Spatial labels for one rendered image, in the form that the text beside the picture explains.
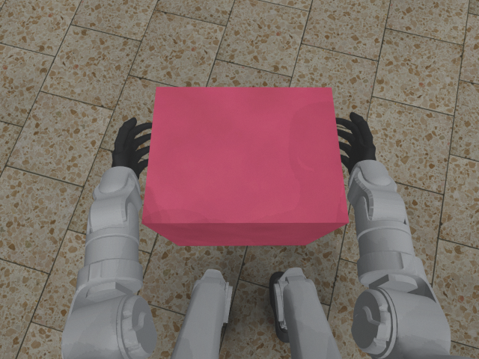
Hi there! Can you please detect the left robot upper arm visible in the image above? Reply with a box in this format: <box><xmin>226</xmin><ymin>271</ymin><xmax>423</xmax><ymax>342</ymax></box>
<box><xmin>62</xmin><ymin>294</ymin><xmax>157</xmax><ymax>359</ymax></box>

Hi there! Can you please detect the robot right hand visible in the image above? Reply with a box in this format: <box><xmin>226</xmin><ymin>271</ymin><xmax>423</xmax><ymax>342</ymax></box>
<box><xmin>335</xmin><ymin>112</ymin><xmax>376</xmax><ymax>175</ymax></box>

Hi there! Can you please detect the right robot upper arm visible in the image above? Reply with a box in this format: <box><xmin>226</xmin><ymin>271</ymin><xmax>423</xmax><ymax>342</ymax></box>
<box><xmin>351</xmin><ymin>287</ymin><xmax>474</xmax><ymax>359</ymax></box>

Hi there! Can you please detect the robot right thigh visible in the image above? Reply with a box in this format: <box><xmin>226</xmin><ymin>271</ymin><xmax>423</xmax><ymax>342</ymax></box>
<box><xmin>273</xmin><ymin>275</ymin><xmax>342</xmax><ymax>359</ymax></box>

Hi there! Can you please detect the left robot forearm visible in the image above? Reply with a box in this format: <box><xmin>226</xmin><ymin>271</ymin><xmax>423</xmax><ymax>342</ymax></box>
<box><xmin>61</xmin><ymin>166</ymin><xmax>143</xmax><ymax>359</ymax></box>

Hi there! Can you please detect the right robot forearm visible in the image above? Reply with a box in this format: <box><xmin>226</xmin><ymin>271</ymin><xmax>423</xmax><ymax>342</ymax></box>
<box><xmin>347</xmin><ymin>160</ymin><xmax>451</xmax><ymax>348</ymax></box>

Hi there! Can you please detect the robot left hand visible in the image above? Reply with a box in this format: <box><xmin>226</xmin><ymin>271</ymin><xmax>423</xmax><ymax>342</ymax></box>
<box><xmin>112</xmin><ymin>117</ymin><xmax>152</xmax><ymax>179</ymax></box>

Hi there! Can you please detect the carton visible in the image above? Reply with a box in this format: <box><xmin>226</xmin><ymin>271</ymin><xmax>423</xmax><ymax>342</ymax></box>
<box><xmin>141</xmin><ymin>87</ymin><xmax>349</xmax><ymax>246</ymax></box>

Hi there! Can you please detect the right robot shin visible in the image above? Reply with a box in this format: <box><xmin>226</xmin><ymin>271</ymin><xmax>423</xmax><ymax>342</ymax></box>
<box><xmin>279</xmin><ymin>268</ymin><xmax>317</xmax><ymax>329</ymax></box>

